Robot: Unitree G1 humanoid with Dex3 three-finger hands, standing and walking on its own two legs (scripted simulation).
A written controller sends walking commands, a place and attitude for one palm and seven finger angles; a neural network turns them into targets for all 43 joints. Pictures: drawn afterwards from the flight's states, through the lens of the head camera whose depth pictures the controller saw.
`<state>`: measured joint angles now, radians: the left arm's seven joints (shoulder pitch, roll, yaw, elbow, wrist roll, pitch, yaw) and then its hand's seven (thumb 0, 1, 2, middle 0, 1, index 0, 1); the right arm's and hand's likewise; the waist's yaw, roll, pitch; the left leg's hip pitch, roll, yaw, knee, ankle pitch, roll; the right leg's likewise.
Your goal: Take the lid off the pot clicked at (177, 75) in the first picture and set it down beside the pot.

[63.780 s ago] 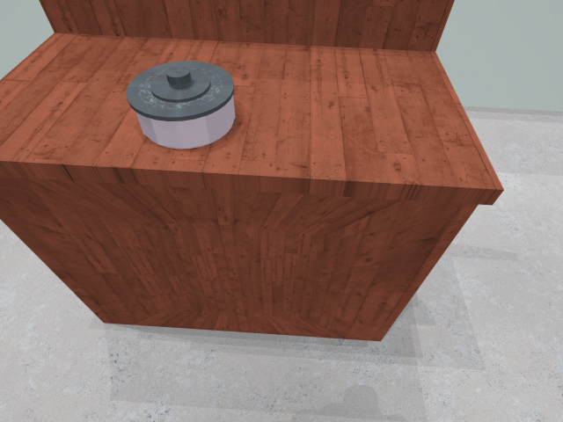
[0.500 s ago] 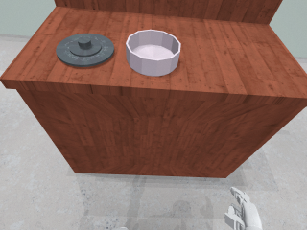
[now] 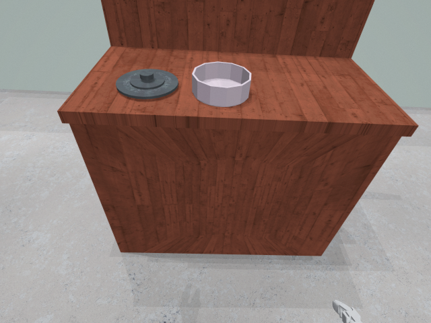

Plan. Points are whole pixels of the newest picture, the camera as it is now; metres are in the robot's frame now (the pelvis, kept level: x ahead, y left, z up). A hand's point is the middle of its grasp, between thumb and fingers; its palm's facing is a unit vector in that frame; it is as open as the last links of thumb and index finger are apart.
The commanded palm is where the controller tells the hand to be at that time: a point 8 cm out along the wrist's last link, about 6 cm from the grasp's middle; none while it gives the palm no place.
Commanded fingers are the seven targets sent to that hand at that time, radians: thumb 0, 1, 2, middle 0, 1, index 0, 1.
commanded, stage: stop stepping back and stand still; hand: left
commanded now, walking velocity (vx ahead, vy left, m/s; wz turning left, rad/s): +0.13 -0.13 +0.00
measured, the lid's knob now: (146, 75) +0.79 +0.23 +0.11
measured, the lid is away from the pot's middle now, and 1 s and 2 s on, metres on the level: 0.24 0.24 0.24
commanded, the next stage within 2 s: let the arm hang, fingers relaxed in 1.52 s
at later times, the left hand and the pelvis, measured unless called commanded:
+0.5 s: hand out of the picture +0.18 +0.29 +0.26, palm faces +0.50 -0.77 -0.40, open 7.4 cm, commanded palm none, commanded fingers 0.00 0.90 0.90 -0.20 -0.30 -0.20 -0.30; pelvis -0.05 +0.03 +0.00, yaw +0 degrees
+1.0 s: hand out of the picture -0.02 +0.27 -0.16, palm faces +0.04 -0.96 -0.26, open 7.2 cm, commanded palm none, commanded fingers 0.00 0.90 0.90 -0.20 -0.30 -0.20 -0.30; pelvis +0.02 +0.06 +0.00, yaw +4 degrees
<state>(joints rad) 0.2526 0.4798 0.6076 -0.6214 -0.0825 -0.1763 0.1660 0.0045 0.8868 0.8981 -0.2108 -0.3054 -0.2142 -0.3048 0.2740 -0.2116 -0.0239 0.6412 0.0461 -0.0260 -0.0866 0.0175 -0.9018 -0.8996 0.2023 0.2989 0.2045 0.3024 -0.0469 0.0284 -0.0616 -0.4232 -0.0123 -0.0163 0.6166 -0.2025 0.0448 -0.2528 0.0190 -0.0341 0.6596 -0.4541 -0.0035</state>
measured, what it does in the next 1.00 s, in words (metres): steps on the spot: right foot, then left foot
